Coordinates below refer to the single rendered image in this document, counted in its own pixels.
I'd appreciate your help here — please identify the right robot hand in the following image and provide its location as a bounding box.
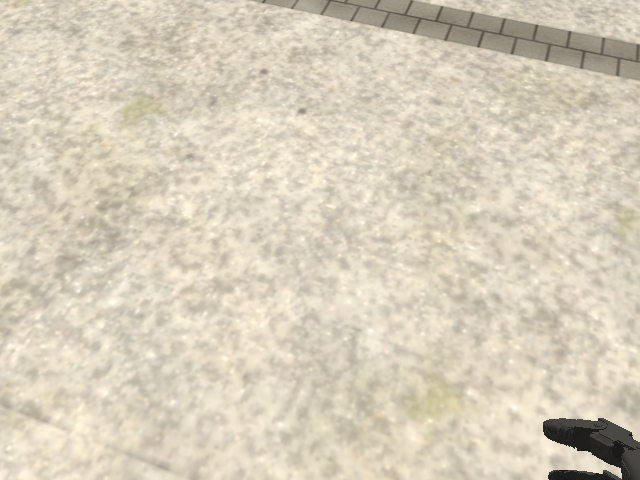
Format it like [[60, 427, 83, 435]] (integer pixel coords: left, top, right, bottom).
[[543, 418, 640, 480]]

